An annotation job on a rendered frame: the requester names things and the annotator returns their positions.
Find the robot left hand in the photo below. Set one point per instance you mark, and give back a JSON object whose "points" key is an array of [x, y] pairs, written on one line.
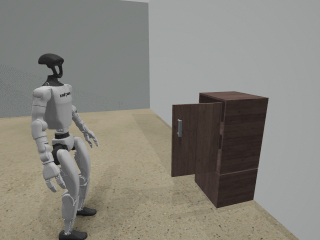
{"points": [[89, 134]]}

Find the robot right forearm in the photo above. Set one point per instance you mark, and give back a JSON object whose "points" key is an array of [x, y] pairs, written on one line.
{"points": [[43, 147]]}

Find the robot right thigh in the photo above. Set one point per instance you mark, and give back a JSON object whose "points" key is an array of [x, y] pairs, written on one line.
{"points": [[68, 171]]}

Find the handle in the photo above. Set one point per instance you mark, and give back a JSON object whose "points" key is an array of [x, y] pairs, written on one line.
{"points": [[179, 128]]}

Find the robot left shin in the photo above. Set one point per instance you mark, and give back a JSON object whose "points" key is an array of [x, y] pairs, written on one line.
{"points": [[83, 191]]}

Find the robot left forearm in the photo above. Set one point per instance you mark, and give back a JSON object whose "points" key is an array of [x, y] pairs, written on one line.
{"points": [[79, 122]]}

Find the right robot upper arm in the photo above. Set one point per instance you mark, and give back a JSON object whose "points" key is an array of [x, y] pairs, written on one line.
{"points": [[40, 97]]}

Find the robot right hand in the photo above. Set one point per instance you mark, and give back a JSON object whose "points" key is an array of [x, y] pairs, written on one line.
{"points": [[49, 171]]}

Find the cupboard door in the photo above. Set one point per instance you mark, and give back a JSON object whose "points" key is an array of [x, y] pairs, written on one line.
{"points": [[196, 151]]}

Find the left robot upper arm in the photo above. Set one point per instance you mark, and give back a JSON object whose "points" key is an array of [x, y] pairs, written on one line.
{"points": [[72, 106]]}

